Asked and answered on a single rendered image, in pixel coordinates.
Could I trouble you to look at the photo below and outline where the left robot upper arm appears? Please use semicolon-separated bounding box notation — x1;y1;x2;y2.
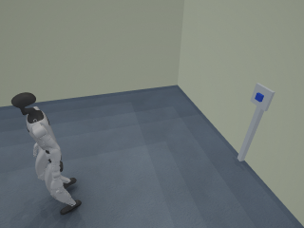
32;123;61;156

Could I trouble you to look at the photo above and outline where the right robot thigh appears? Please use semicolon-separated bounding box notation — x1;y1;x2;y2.
35;149;48;180

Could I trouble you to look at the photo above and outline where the robot left forearm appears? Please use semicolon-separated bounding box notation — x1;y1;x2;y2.
50;148;62;180

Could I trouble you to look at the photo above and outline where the button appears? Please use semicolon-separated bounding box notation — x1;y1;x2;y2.
255;92;264;102

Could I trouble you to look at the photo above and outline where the left robot foot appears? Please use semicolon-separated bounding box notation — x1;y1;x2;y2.
60;199;82;215

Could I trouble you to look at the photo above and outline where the robot left hand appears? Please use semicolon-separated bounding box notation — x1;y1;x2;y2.
50;178;64;197

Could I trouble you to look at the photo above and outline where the robot right hand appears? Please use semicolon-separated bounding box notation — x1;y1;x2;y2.
33;143;42;158

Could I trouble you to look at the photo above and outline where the panel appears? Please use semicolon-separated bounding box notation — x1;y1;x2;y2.
237;83;275;162

